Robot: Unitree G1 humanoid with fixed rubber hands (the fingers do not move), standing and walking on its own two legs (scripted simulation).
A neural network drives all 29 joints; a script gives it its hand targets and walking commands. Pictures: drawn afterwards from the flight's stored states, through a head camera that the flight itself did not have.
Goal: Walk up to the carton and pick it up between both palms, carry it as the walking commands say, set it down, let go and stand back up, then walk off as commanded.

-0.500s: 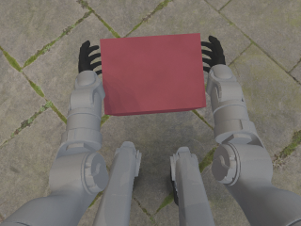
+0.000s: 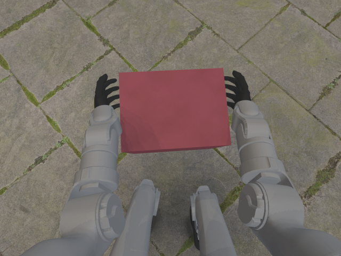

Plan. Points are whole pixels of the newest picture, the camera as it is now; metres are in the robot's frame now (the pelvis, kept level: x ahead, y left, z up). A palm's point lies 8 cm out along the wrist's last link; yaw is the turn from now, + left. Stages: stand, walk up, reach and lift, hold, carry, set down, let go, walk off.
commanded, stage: reach and lift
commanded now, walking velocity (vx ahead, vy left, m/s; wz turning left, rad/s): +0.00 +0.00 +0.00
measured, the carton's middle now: (172, 116) +0.44 +0.03 -0.14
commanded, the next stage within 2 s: none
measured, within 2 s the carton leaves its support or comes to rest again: neither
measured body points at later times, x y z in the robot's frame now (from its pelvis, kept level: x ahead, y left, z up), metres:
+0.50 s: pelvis +0.02 -0.01 +0.07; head +0.18 -0.01 +0.49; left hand +0.41 +0.19 +0.02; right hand +0.45 -0.14 +0.02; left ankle +0.09 +0.13 -0.56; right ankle +0.07 -0.13 -0.56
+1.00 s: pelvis +0.05 +0.00 +0.14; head +0.16 -0.01 +0.57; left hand +0.39 +0.19 +0.10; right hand +0.43 -0.15 +0.09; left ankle +0.09 +0.13 -0.56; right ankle +0.07 -0.13 -0.56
